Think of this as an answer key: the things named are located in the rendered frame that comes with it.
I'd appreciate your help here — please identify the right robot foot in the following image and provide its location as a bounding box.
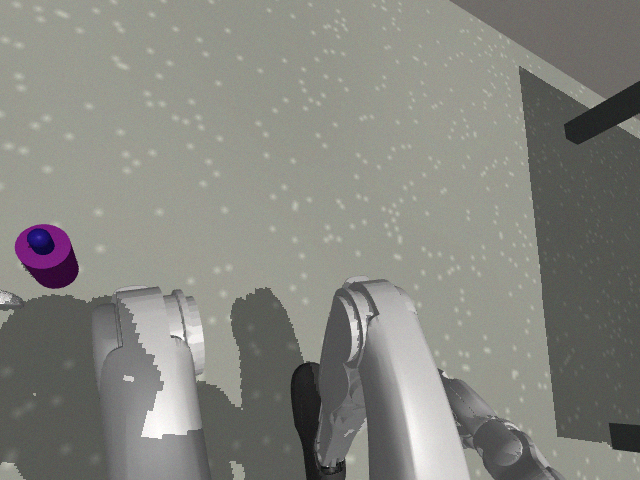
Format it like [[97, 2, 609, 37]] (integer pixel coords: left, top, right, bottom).
[[291, 362, 346, 480]]

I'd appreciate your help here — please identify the right robot hand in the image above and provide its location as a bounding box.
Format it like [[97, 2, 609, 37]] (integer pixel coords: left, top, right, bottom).
[[437, 368, 499, 449]]

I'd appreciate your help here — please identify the bottle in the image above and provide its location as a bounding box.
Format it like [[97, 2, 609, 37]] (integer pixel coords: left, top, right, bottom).
[[15, 224, 79, 289]]

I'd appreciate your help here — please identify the right robot arm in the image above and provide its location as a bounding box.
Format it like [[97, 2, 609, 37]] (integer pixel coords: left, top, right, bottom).
[[473, 418, 566, 480]]

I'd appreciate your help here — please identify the left robot hand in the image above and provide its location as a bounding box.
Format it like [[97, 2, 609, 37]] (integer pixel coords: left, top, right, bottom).
[[0, 290, 24, 309]]

